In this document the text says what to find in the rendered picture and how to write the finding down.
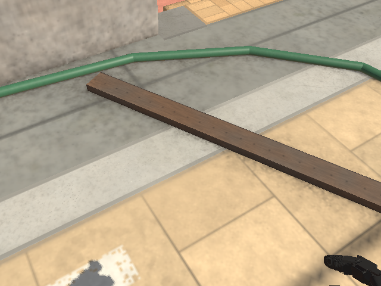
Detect right robot hand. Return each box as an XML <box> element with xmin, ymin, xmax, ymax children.
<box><xmin>324</xmin><ymin>255</ymin><xmax>381</xmax><ymax>286</ymax></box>

